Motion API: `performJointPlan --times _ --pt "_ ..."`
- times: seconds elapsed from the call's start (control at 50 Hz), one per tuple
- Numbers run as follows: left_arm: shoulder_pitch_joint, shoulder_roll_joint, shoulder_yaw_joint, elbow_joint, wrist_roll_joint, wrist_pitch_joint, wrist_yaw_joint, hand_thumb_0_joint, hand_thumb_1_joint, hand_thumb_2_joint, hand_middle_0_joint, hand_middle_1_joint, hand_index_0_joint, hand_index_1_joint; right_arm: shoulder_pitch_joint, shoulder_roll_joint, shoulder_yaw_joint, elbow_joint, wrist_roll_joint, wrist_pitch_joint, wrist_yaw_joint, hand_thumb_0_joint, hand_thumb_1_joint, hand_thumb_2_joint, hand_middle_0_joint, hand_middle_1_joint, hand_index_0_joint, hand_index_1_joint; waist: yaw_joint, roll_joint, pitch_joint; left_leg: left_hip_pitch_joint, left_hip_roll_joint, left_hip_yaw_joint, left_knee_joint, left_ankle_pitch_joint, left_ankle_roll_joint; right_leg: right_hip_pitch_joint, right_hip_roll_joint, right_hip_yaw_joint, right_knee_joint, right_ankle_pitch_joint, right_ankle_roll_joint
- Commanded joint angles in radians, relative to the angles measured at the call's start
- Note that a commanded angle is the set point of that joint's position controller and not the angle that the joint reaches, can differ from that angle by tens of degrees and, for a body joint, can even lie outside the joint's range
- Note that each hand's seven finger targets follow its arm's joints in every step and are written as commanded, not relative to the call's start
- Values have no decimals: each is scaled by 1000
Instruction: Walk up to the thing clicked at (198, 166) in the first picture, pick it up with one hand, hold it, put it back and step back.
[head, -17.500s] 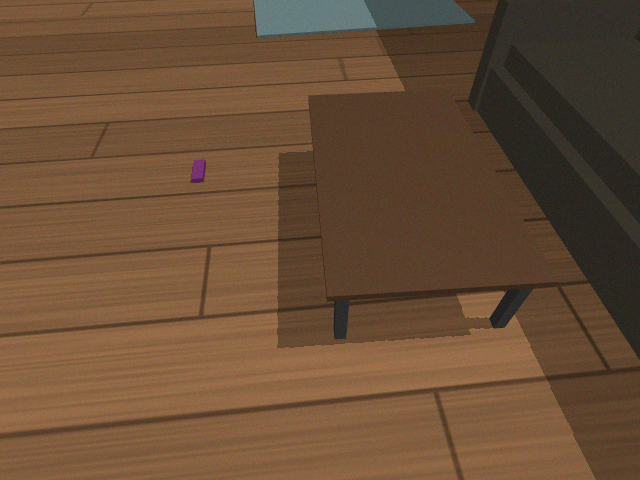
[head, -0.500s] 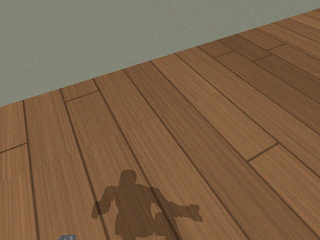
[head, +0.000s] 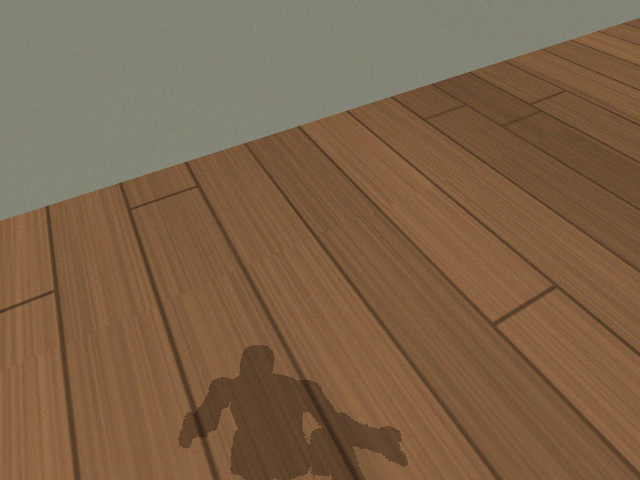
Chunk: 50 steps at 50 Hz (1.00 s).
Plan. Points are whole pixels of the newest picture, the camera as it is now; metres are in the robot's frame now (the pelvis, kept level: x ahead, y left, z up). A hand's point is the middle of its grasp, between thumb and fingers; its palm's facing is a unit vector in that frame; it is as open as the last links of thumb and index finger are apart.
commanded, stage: stand
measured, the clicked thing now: out of the picture -1.02 -1.02 -0.77
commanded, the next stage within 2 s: walk up in 0.64 s
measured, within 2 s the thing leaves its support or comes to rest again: neither
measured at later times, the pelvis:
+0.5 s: pelvis +0.01 -0.01 +0.00, yaw +0 degrees
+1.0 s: pelvis -0.01 +0.06 +0.00, yaw -16 degrees
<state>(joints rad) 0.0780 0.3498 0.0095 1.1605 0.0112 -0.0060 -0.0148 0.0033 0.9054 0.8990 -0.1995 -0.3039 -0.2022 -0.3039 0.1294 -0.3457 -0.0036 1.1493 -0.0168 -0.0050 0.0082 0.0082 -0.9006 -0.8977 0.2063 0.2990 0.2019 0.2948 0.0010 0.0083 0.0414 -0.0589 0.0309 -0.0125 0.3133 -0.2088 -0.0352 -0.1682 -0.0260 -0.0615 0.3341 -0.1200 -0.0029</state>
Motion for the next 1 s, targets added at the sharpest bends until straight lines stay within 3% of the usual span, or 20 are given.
performJointPlan --times 0.0,0.12,0.3,0.6,0.62,0.64,0.66,0.68,0.7,0.72,0.76,0.8,0.82,0.84,0.86,0.88,0.9,0.92,0.94,0.98 --pt "-62 215 37 -66 -3 -24 17 0 900 900 -200 -300 -200 -300 -32 -214 -34 -57 4 -18 -12 0 -900 -900 200 300 200 300 -1 -9 -32 -126 99 -77 -77 18 45 78 -113 118 -56 -47 -9" --pt "-44 223 35 -69 -3 -26 15 0 900 900 -200 -300 -200 -300 -29 -212 -34 -60 4 -19 -11 0 -900 -900 200 300 200 300 1 -8 -41 -98 99 -79 -67 33 44 57 -116 123 -55 -50 -11" --pt "-39 216 31 -73 -3 -28 18 0 900 900 -200 -300 -200 -300 -28 -215 -31 -65 2 -19 -14 0 -900 -900 200 300 200 300 -4 0 -70 -88 106 -74 -57 118 41 95 -121 114 -32 98 -15" --pt "-36 219 35 -71 -4 -27 17 0 900 900 -200 -300 -200 -300 -26 -214 -28 -74 4 -15 -14 0 -900 -900 200 300 200 300 3 0 -37 -107 101 -74 -66 60 41 83 -115 111 -49 19 -13" --pt "8 268 65 -141 5 -2 11 0 900 900 -200 -300 -200 -300 -52 -286 -91 -114 0 -12 -10 0 -900 -900 200 300 200 300 -9 -50 -11 -45 31 64 110 -35 46 -55 -101 223 -12 131 -47" --pt "37 286 73 -150 8 2 11 0 900 900 -200 -300 -200 -300 -32 -259 -89 -129 0 -5 -9 0 -900 -900 200 300 200 300 -7 -92 -31 -52 -2 64 178 -95 41 -78 -138 286 -18 150 -81" --pt "52 304 86 -159 9 8 13 0 900 900 -200 -300 -200 -300 -19 -232 -88 -137 1 2 -8 0 -900 -900 200 300 200 300 -1 -137 -35 -94 -40 69 229 -193 35 -66 -168 348 -41 87 -114" --pt "47 321 99 -177 19 8 15 0 900 900 -200 -300 -200 -300 0 -217 -88 -139 2 6 -7 0 -900 -900 200 300 200 300 7 -192 -52 -198 -78 55 321 -318 30 6 -220 440 -65 67 -169" --pt "66 315 105 -199 30 7 16 0 900 900 -200 -300 -200 -300 -1 -209 -88 -150 0 12 -6 0 -900 -900 200 300 200 300 24 -228 -67 -268 -78 24 424 -421 29 41 -271 522 -101 32 -219" --pt "65 303 106 -225 33 9 16 0 900 900 -200 -300 -200 -300 13 -202 -91 -160 1 18 -3 0 -900 -900 200 300 200 300 18 -225 -77 -275 -50 -20 441 -424 32 32 -261 530 -107 -61 -219" --pt "45 256 95 -259 37 14 16 0 900 900 -200 -300 -200 -300 31 -198 -99 -174 8 16 2 0 -900 -900 200 300 200 300 -3 -237 -89 -259 -33 -49 404 -339 44 7 -203 500 -65 8 -200" --pt "29 237 92 -290 34 22 17 0 900 900 -200 -300 -200 -300 56 -198 -110 -195 -3 19 6 0 -900 -900 200 300 200 300 -23 -214 -111 -168 -52 -33 352 -255 48 -79 -145 465 -39 84 -155" --pt "6 236 90 -310 30 26 16 0 900 900 -200 -300 -200 -300 95 -195 -111 -200 -6 19 5 0 -900 -900 200 300 200 300 -48 -185 -122 -89 -63 -24 251 -200 50 -126 -125 452 -18 94 -132" --pt "-36 228 85 -335 21 29 14 0 900 900 -200 -300 -200 -300 166 -200 -117 -191 -10 16 1 0 -900 -900 200 300 200 300 -95 -129 -139 51 -47 -30 71 -114 58 -214 -77 398 36 70 -84" --pt "-67 172 72 -364 9 31 12 0 900 900 -200 -300 -200 -300 193 -262 -138 -194 -23 17 -4 0 -900 -900 200 300 200 300 -123 73 -99 132 89 -191 -151 -178 91 -367 62 260 206 -62 -5" --pt "-23 128 63 -355 13 33 19 0 900 900 -200 -300 -200 -300 111 -321 -154 -228 -32 21 -12 0 -900 -900 200 300 200 300 -83 299 -32 81 312 -422 -157 -13 131 -477 190 170 438 -400 17" --pt "52 204 78 -341 17 38 26 0 900 900 -200 -300 -200 -300 26 -316 -157 -280 -33 23 -11 0 -900 -900 200 300 200 300 -36 214 -31 -42 387 -384 -107 74 196 -399 100 184 575 -437 26" --pt "89 260 80 -309 2 54 25 0 900 900 -200 -300 -200 -300 -56 -293 -148 -338 -14 18 -5 0 -900 -900 200 300 200 300 -8 179 -17 -234 398 -367 -165 -180 215 -286 39 208 646 -384 7" --pt "115 280 91 -284 -1 61 18 0 900 900 -200 -300 -200 -300 -116 -271 -143 -348 -5 12 -1 0 -900 -900 200 300 200 300 16 170 52 -325 343 -303 -203 -268 187 -241 35 205 687 -322 0" --pt "146 276 95 -256 -12 65 -13 0 900 900 -200 -300 -200 -300 -127 -212 -128 -345 -10 -6 -7 0 -900 -900 200 300 200 300 45 161 85 -196 201 -164 -174 -205 98 -304 48 202 678 -168 5"
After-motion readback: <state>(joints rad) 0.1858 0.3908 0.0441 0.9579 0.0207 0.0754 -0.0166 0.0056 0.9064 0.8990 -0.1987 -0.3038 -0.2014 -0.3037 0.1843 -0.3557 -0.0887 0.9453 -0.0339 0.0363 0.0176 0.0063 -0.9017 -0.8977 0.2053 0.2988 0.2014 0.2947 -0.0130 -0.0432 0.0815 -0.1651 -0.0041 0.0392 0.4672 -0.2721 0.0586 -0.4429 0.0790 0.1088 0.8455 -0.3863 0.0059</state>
